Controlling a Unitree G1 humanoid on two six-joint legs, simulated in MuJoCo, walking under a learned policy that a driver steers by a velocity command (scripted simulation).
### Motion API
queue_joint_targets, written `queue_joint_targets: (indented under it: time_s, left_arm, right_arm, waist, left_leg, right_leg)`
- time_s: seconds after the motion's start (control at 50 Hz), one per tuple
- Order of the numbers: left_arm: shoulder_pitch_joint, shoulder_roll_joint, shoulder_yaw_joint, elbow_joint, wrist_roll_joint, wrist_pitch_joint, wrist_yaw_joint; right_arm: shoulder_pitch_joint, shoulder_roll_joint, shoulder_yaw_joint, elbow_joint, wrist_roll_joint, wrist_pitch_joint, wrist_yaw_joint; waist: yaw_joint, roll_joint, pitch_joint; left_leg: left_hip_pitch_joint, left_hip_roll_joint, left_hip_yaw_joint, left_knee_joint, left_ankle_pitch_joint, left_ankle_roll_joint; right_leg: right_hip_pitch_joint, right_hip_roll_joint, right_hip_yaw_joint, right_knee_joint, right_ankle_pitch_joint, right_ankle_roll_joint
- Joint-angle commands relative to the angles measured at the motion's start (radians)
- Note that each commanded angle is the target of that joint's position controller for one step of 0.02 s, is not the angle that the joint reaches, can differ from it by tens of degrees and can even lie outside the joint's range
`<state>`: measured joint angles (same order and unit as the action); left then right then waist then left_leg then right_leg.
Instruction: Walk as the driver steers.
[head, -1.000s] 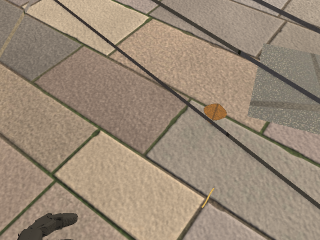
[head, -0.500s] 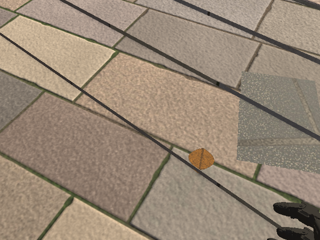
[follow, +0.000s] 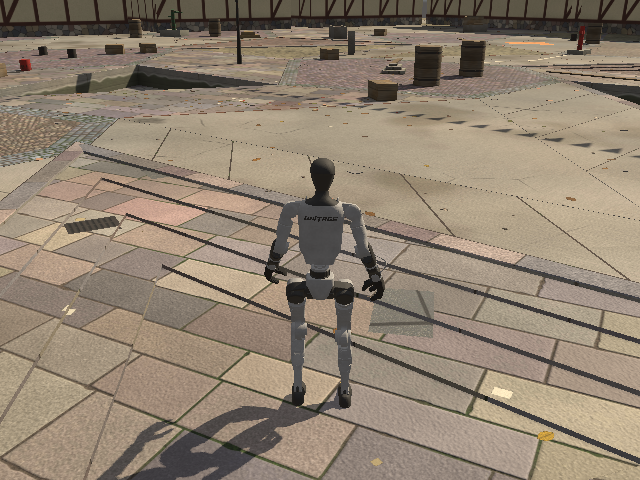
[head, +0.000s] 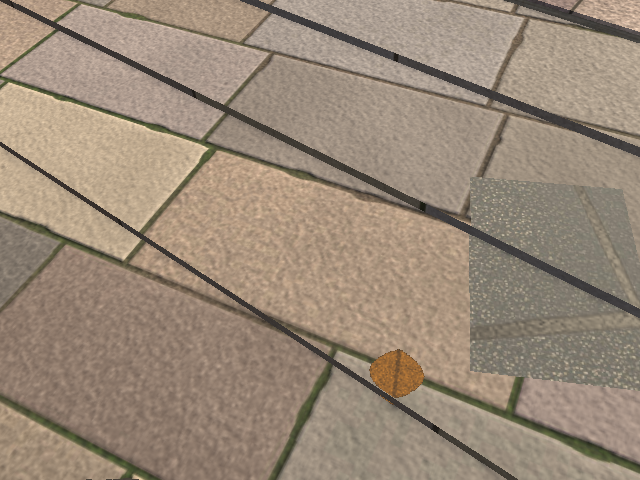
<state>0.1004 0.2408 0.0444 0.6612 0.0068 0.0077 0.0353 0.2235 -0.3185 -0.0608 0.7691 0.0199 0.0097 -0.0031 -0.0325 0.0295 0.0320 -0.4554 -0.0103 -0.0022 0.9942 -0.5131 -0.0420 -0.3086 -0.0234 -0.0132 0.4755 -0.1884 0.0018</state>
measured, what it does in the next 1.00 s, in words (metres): walks ahead: left foot, then right foot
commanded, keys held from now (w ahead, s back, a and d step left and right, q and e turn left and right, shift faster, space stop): w+q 0.40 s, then w+e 0.18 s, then e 0.42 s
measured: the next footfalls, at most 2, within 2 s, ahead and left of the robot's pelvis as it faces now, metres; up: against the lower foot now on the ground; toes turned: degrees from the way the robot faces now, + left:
left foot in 0.20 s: +0.07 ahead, +0.13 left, +0.00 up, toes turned +10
right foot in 0.68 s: +0.45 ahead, +0.02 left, +0.00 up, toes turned +12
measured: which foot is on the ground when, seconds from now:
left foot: up 0.00-0.18, down 0.20-0.68, up 0.70-1.00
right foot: down 0.00-0.20, up 0.22-0.66, down 0.68-1.00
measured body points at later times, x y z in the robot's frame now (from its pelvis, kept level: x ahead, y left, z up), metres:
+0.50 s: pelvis +0.13 +0.07 +0.01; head +0.15 +0.11 +0.46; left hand +0.27 +0.37 -0.09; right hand +0.22 -0.20 -0.09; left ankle +0.03 +0.13 -0.74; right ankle +0.34 -0.06 -0.68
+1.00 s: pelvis +0.35 +0.09 +0.00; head +0.40 +0.09 +0.45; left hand +0.45 +0.39 -0.11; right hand +0.55 -0.16 -0.09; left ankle +0.43 +0.27 -0.68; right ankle +0.42 +0.02 -0.74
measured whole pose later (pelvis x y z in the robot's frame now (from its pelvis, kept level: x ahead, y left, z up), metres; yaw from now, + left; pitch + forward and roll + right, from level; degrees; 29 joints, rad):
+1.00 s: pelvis +0.35 +0.09 +0.00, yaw +3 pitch +2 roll +0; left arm 0.19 0.31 0.06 0.75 -0.01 0.00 0.01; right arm 0.13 -0.30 -0.04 0.63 -0.02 -0.02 -0.05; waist 0.03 0.02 0.07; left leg -0.62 0.04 -0.12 0.90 -0.30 -0.10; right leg -0.34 0.13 0.11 0.42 -0.11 -0.07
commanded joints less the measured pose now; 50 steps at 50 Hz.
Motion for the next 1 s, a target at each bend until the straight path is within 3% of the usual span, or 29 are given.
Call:
queue_joint_targets:
  time_s: [0.02, 0.08, 0.14, 0.18, 0.2, 0.22, 0.24, 0.26, 0.28, 0.3, 0.32, 0.38, 0.44, 0.5, 0.58, 0.62, 0.64, 0.66, 0.68, 0.7, 0.72, 0.74, 0.76, 0.78, 0.8, 0.84, 0.88, 0.92, 1.0]
  left_arm:
    - [0.014, 0.17, 0.056, -0.026, -0.013, -0.02, 0.002]
    - [-0.011, 0.188, 0.065, -0.018, -0.015, -0.039, -0.004]
    - [0.013, 0.217, 0.077, 0.005, -0.029, -0.048, -0.021]
    - [0.003, 0.191, 0.071, 0.013, -0.035, -0.044, -0.026]
    - [0.006, 0.145, 0.058, 0.016, -0.024, -0.042, -0.029]
    - [-0.02, 0.066, 0.035, -0.01, 0.004, -0.045, -0.037]
    - [-0.093, 0.09, 0.04, -0.073, -0.011, -0.066, -0.036]
    - [-0.112, 0.158, 0.053, -0.07, -0.041, -0.09, -0.042]
    - [-0.086, 0.183, 0.061, -0.055, -0.043, -0.106, -0.046]
    - [-0.059, 0.178, 0.063, -0.027, -0.02, -0.113, -0.043]
    - [-0.053, 0.178, 0.065, -0.019, 0.001, -0.119, -0.041]
    - [-0.073, 0.14, 0.057, -0.013, 0.003, -0.118, -0.047]
    - [-0.106, 0.096, 0.036, -0.005, -0.006, -0.114, -0.057]
    - [-0.189, 0.083, 0.021, -0.024, -0.022, -0.113, -0.075]
    - [-0.245, 0.097, 0.013, -0.047, -0.031, -0.121, -0.098]
    - [-0.202, 0.113, 0.019, -0.038, -0.02, -0.126, -0.108]
    - [-0.139, 0.135, 0.029, -0.019, -0.012, -0.127, -0.107]
    - [-0.022, 0.164, 0.045, 0.017, -0.007, -0.128, -0.103]
    - [0.105, 0.192, 0.057, 0.048, -0.006, -0.125, -0.094]
    - [0.236, 0.265, 0.068, 0.061, 0.004, -0.117, -0.081]
    - [0.218, 0.3, 0.064, 0.055, 0.009, -0.116, -0.084]
    - [0.211, 0.229, 0.061, 0.046, -0.018, -0.099, -0.079]
    - [0.133, 0.21, 0.053, 0.023, -0.027, -0.088, -0.071]
    - [0.078, 0.198, 0.048, 0.013, -0.029, -0.077, -0.064]
    - [0.048, 0.189, 0.044, 0.002, -0.025, -0.069, -0.057]
    - [0.032, 0.195, 0.047, -0.002, -0.005, -0.062, -0.05]
    - [0.018, 0.203, 0.051, 0.0, -0.005, -0.058, -0.045]
    - [0.027, 0.229, 0.061, 0.004, -0.011, -0.046, -0.035]
    - [0.028, 0.231, 0.064, 0.003, -0.027, -0.009, -0.014]
  right_arm:
    - [0.005, -0.064, -0.022, -0.082, -0.004, 0.02, -0.005]
    - [-0.017, -0.04, -0.012, -0.101, -0.008, 0.005, 0.016]
    - [0.007, -0.06, -0.019, -0.097, -0.004, -0.006, 0.032]
    - [0.118, -0.066, -0.029, -0.046, -0.004, -0.007, 0.032]
    - [0.195, -0.088, -0.041, -0.016, 0.0, -0.008, 0.025]
    - [0.286, -0.185, -0.065, -0.012, 0.0, -0.014, 0.009]
    - [0.267, -0.268, -0.07, -0.06, -0.019, -0.039, 0.024]
    - [0.22, -0.203, -0.054, -0.08, -0.029, -0.061, 0.027]
    - [0.176, -0.155, -0.038, -0.089, -0.025, -0.074, 0.024]
    - [0.15, -0.136, -0.032, -0.101, -0.019, -0.077, 0.019]
    - [0.132, -0.132, -0.029, -0.104, -0.014, -0.074, 0.012]
    - [0.161, -0.126, -0.028, -0.105, -0.013, -0.072, -0.009]
    - [0.182, -0.116, -0.027, -0.087, -0.01, -0.071, -0.022]
    - [0.231, -0.119, -0.028, -0.057, -0.011, -0.073, -0.022]
    - [0.252, -0.126, -0.032, -0.025, -0.009, -0.07, -0.016]
    - [0.222, -0.131, -0.032, -0.023, -0.015, -0.063, -0.02]
    - [0.208, -0.144, -0.035, -0.027, -0.019, -0.06, -0.026]
    - [0.183, -0.149, -0.035, -0.036, -0.023, -0.055, -0.031]
    - [0.162, -0.147, -0.03, -0.046, -0.025, -0.054, -0.033]
    - [0.163, -0.105, -0.014, -0.085, -0.055, -0.059, -0.037]
    - [0.341, -0.005, 0.017, -0.082, -0.051, -0.071, -0.017]
    - [0.279, -0.122, -0.002, -0.063, -0.031, -0.08, -0.008]
    - [0.153, -0.142, -0.01, -0.106, -0.005, -0.084, -0.005]
    - [0.087, -0.14, -0.01, -0.121, -0.014, -0.086, -0.013]
    - [0.05, -0.142, -0.015, -0.135, -0.03, -0.079, -0.022]
    - [0.088, -0.111, -0.013, -0.148, -0.034, -0.057, -0.03]
    - [0.11, -0.073, -0.002, -0.146, -0.038, -0.043, -0.04]
    - [0.088, -0.065, -0.001, -0.153, -0.045, -0.035, -0.049]
    - [-0.007, -0.058, -0.002, -0.184, -0.035, -0.023, -0.047]
  waist:
    - [0.034, -0.2, -0.065]
    - [0.03, -0.193, -0.07]
    - [0.019, -0.167, -0.084]
    - [-0.03, -0.119, -0.078]
    - [-0.051, -0.042, -0.064]
    - [-0.071, 0.239, -0.05]
    - [-0.078, 0.307, -0.01]
    - [-0.072, 0.193, 0.034]
    - [-0.037, 0.15, 0.058]
    - [-0.017, 0.091, 0.046]
    - [-0.006, 0.071, 0.034]
    - [-0.003, 0.062, -0.008]
    - [-0.018, 0.077, -0.01]
    - [-0.063, 0.091, 0.029]
    - [-0.078, 0.077, 0.081]
    - [-0.045, 0.078, 0.056]
    - [-0.015, 0.097, -0.003]
    - [0.044, 0.1, -0.086]
    - [0.114, 0.074, -0.164]
    - [0.139, -0.084, -0.299]
    - [0.026, -0.316, -0.459]
    - [0.097, -0.153, -0.479]
    - [0.097, -0.126, -0.31]
    - [0.078, -0.028, -0.207]
    - [0.057, 0.001, -0.139]
    - [0.004, -0.064, -0.113]
    - [-0.015, -0.094, -0.119]
    - [-0.009, -0.094, -0.154]
    - [0.02, -0.117, -0.157]
  left_leg:
    - [-0.134, 0.069, 0.0, 0.054, 0.073, -0.015]
    - [0.017, 0.075, 0.03, -0.159, 0.134, 0.025]
    - [0.127, 0.055, 0.074, -0.32, 0.18, 0.067]
    - [0.291, 0.004, 0.123, -0.42, 0.214, 0.099]
    - [0.38, 0.007, 0.074, -0.473, 0.162, 0.128]
    - [0.481, 0.235, -0.295, -0.625, 0.07, 0.219]
    - [0.48, 0.374, -0.76, -0.824, -0.222, 0.388]
    - [0.467, 0.389, -0.746, -0.86, -0.259, 0.389]
    - [0.452, 0.357, -0.656, -0.836, -0.165, 0.35]
    - [0.442, 0.313, -0.56, -0.808, -0.03, 0.314]
    - [0.43, 0.277, -0.484, -0.801, 0.1, 0.289]
    - [0.427, 0.208, -0.336, -0.801, 0.386, 0.263]
    - [0.407, 0.163, -0.218, -0.801, 0.484, 0.232]
    - [0.398, 0.181, -0.185, -0.822, 0.471, 0.225]
    - [0.486, 0.235, -0.161, -0.817, 0.531, 0.227]
    - [0.523, 0.228, -0.114, -0.73, 0.824, 0.199]
    - [0.545, 0.217, -0.095, -0.65, 1.048, 0.18]
    - [0.549, 0.187, -0.064, -0.513, 1.23, 0.154]
    - [0.468, 0.143, -0.027, -0.327, 1.231, 0.112]
    - [0.225, 0.08, 0.0, 0.002, 0.814, 0.06]
    - [-0.129, -0.095, -0.061, 0.373, -0.151, -0.014]
    - [-0.149, -0.046, -0.156, 0.43, -0.093, -0.012]
    - [-0.205, -0.002, -0.136, 0.399, -0.032, -0.007]
    - [-0.203, 0.032, -0.109, 0.342, 0.028, -0.007]
    - [-0.174, 0.047, -0.099, 0.295, 0.062, -0.014]
    - [-0.077, 0.058, -0.1, 0.205, 0.089, -0.023]
    - [-0.04, 0.05, -0.076, 0.085, 0.095, -0.043]
    - [-0.027, 0.035, -0.071, 0.006, 0.156, -0.058]
    - [0.005, 0.012, -0.089, -0.146, 0.284, -0.065]
  right_leg:
    - [0.119, -0.256, 0.222, -0.265, -0.164, -0.201]
    - [0.06, -0.229, 0.122, -0.281, -0.17, -0.175]
    - [0.064, -0.252, 0.095, -0.244, -0.222, -0.171]
    - [-0.034, -0.218, 0.037, -0.139, -0.329, -0.132]
    - [-0.118, -0.172, -0.027, 0.017, -0.371, -0.09]
    - [-0.334, -0.068, -0.143, 0.445, -0.41, 0.004]
    - [-0.6, 0.057, 0.009, 0.618, -0.448, 0.008]
    - [-0.654, -0.013, 0.094, 0.677, -0.355, -0.019]
    - [-0.652, -0.04, 0.098, 0.648, -0.233, -0.036]
    - [-0.613, -0.059, 0.093, 0.616, -0.151, -0.031]
    - [-0.57, -0.063, 0.092, 0.551, -0.079, -0.019]
    - [-0.47, -0.025, 0.066, 0.406, 0.081, 0.023]
    - [-0.386, -0.002, 0.039, 0.216, 0.22, 0.045]
    - [-0.344, -0.005, 0.015, 0.113, 0.302, 0.036]
    - [-0.373, -0.009, -0.003, 0.039, 0.264, -0.023]
    - [-0.295, 0.022, -0.025, 0.006, 0.221, -0.06]
    - [-0.205, 0.058, -0.047, 0.017, 0.199, -0.078]
    - [-0.063, 0.101, -0.072, 0.009, 0.218, -0.102]
    - [0.137, 0.092, -0.054, -0.024, 0.332, -0.131]
    - [0.452, -0.11, 0.208, 0.042, 0.618, -0.203]
    - [0.773, -0.384, 0.667, 0.039, 0.79, -0.429]
    - [0.705, -0.327, 0.644, -0.032, 0.607, -0.397]
    - [0.56, -0.275, 0.506, -0.066, 0.528, -0.352]
    - [0.396, -0.229, 0.432, -0.104, 0.498, -0.316]
    - [0.258, -0.203, 0.392, -0.135, 0.516, -0.306]
    - [0.094, -0.16, 0.349, -0.183, 0.505, -0.306]
    - [0.013, -0.133, 0.297, -0.18, 0.572, -0.304]
    - [-0.001, -0.121, 0.293, -0.162, 0.559, -0.292]
    - [-0.031, -0.072, 0.332, -0.153, 0.201, -0.232]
